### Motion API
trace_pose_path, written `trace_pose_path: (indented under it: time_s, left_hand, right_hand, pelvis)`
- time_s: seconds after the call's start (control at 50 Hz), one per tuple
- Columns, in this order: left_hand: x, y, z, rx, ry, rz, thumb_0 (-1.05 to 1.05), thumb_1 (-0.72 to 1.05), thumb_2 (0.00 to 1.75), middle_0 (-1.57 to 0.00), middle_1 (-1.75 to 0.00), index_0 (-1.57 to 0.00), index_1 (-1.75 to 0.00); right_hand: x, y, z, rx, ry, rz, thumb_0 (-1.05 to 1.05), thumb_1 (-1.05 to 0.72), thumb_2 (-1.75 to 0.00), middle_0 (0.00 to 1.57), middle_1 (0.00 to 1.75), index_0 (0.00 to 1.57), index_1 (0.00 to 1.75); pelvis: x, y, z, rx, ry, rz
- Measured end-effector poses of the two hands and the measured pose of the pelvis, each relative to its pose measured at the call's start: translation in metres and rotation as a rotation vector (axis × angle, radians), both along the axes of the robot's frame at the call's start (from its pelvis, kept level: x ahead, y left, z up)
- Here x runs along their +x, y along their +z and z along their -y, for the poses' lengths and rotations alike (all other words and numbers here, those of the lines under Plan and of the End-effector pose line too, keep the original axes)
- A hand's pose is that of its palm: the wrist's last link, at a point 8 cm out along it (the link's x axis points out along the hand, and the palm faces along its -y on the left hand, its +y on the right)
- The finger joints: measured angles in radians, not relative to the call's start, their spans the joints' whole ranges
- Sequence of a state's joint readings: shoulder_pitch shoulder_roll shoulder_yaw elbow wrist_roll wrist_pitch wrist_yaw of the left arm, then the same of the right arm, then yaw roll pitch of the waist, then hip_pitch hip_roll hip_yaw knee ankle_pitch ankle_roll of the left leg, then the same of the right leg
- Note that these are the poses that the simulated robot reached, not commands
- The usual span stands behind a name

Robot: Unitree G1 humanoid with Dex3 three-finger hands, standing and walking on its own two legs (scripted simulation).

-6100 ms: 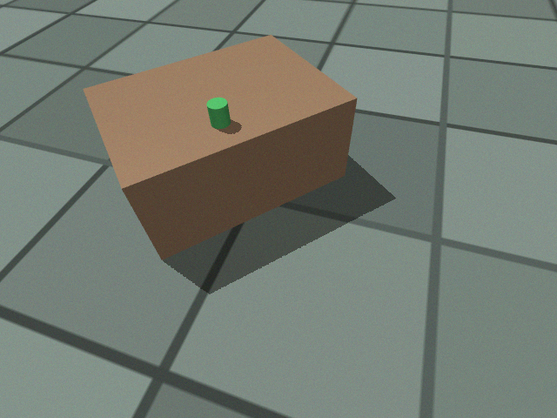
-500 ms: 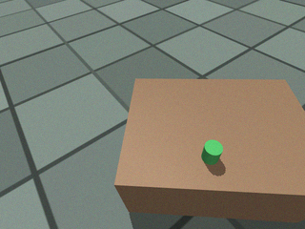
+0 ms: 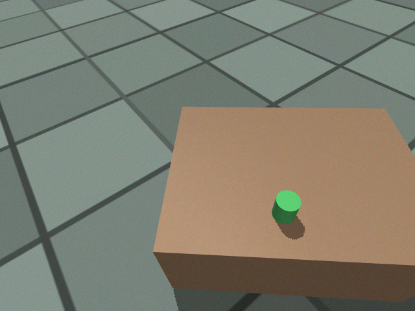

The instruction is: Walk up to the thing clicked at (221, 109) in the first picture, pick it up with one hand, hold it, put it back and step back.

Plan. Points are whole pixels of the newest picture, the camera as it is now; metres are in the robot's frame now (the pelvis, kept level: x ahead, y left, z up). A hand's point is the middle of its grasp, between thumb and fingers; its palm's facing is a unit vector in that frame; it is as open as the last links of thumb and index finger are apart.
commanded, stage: stand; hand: right
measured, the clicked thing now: (285, 207) +0.48 -0.22 -0.29
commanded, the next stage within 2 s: go down in 0.64 s
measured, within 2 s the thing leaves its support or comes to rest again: neither
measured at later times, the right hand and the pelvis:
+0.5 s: hand out of the picture +0.07 -0.25 -0.16, palm faces -0.03 +0.94 -0.34, open 7.4 cm; pelvis +0.00 +0.00 +0.00, yaw +0 degrees
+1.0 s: hand out of the picture +0.14 -0.24 -0.15, palm faces +0.07 +0.95 -0.31, open 11.4 cm; pelvis -0.02 +0.01 -0.02, yaw -2 degrees
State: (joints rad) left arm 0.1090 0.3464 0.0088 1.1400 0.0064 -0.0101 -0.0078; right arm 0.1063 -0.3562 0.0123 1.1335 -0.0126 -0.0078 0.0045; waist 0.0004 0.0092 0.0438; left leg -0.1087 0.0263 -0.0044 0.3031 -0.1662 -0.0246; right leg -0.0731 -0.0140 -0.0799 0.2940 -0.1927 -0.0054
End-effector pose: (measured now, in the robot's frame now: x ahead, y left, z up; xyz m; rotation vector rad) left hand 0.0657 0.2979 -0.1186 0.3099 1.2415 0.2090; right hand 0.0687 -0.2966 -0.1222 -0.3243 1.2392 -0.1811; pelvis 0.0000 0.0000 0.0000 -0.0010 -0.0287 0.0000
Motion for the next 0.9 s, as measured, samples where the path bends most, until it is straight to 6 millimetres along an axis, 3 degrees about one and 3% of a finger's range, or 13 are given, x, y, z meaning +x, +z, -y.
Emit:
trace_pose_path:
  time_s: [0.76, 0.8, 0.9]
  left_hand:
    - [0.0, 0.0, -0.005, 0.002, -0.009, -0.009, 0.01, 0.91, 0.9, -0.2, -0.3, -0.2, -0.29]
    - [0.009, 0.001, -0.002, -0.006, 0.005, 0.054, 0.01, 0.89, 0.88, -0.18, -0.28, -0.18, -0.27]
    - [0.058, 0.007, 0.008, -0.024, 0.0, 0.273, 0.01, 0.72, 0.71, -0.11, -0.17, -0.1, -0.17]
  right_hand:
    - [-0.001, 0.0, -0.005, 0.002, -0.006, -0.001, 0.01, -0.9, -0.9, 0.2, 0.3, 0.2, 0.3]
    - [0.007, 0.001, -0.008, 0.007, -0.026, 0.052, 0.01, -0.88, -0.88, 0.18, 0.28, 0.18, 0.28]
    - [0.041, 0.001, -0.016, 0.026, -0.05, 0.153, 0.01, -0.71, -0.71, 0.11, 0.18, 0.11, 0.18]
  pelvis:
    - [0.001, 0.0, -0.005, 0.002, -0.01, 0.001]
    - [-0.002, -0.002, -0.005, 0.003, -0.015, -0.013]
    - [-0.017, -0.009, -0.005, 0.006, -0.032, -0.056]
